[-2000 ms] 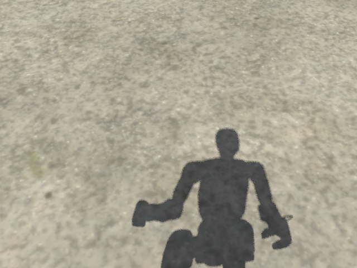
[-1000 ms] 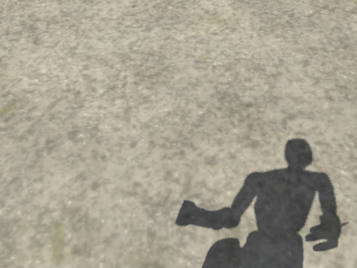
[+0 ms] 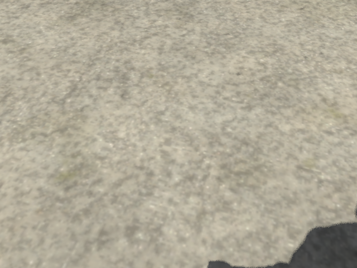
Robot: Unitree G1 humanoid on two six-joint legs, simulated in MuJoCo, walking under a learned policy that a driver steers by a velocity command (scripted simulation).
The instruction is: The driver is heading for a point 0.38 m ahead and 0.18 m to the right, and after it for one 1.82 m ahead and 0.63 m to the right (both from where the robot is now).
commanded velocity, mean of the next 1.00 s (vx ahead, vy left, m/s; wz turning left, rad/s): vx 0.26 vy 0.00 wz -0.52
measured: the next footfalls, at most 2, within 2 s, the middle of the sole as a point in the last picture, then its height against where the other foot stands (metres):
right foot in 0.30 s outside the picture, level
left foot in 0.76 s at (185, 253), level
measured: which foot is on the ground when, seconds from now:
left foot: down 0.00-0.32, up 0.34-0.74, down 0.76-1.00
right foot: up 0.00-0.28, down 0.30-0.76, up 0.78-1.00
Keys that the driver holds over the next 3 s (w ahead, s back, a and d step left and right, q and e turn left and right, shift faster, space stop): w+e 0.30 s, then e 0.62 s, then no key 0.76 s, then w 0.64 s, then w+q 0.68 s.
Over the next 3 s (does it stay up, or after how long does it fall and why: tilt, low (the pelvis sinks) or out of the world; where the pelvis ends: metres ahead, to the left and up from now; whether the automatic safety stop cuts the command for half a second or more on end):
stays up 0.87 -0.40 -0.02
